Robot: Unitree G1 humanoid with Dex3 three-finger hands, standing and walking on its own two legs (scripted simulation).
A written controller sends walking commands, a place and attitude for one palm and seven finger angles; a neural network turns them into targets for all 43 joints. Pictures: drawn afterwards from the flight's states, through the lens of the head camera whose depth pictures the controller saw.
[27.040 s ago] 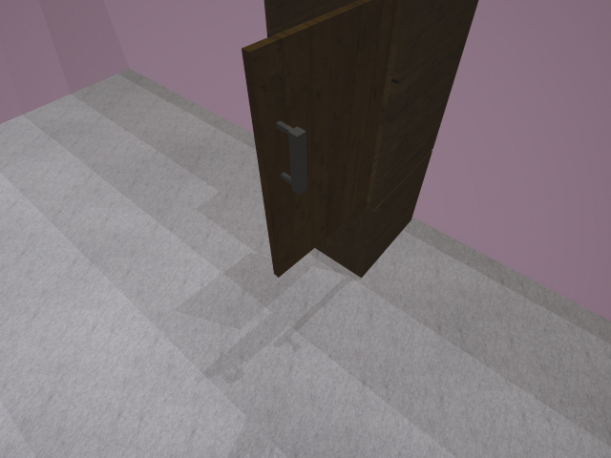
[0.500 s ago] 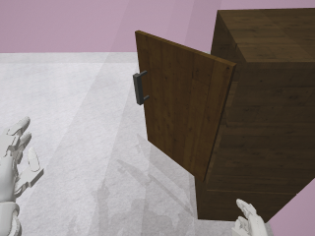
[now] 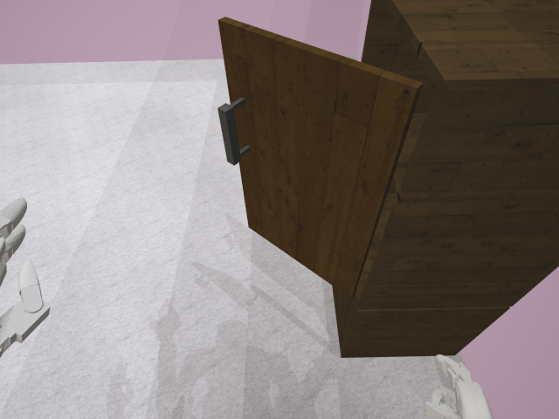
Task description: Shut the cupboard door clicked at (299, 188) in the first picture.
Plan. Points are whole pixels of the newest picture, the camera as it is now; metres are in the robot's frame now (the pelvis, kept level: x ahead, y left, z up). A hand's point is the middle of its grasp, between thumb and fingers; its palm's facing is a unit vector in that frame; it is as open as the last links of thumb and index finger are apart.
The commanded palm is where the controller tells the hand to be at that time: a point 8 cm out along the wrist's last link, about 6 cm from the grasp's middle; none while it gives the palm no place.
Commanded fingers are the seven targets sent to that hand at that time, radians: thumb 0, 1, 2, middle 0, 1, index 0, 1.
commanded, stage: step back with the hand held close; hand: left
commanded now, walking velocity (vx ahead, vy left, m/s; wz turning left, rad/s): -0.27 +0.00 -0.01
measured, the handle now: (237, 131) +0.64 +0.14 +0.05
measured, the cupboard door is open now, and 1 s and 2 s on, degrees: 49 49 49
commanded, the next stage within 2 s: stop stepping back and stand still in 1.10 s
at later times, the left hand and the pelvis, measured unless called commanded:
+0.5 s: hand out of the picture +0.13 +0.27 +0.16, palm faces +0.44 -0.79 -0.43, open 7.4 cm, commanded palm +0.06 +0.31 +0.18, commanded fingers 0.00 0.90 0.90 -0.20 -0.30 -0.20 -0.30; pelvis -0.07 +0.00 -0.01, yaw +1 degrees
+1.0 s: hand out of the picture +0.04 +0.23 +0.18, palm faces +0.40 -0.76 -0.51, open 7.4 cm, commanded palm -0.01 +0.28 +0.18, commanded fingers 0.00 0.90 0.90 -0.20 -0.30 -0.20 -0.30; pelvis -0.15 -0.03 -0.01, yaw +1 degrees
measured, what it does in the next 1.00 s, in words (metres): walks backwards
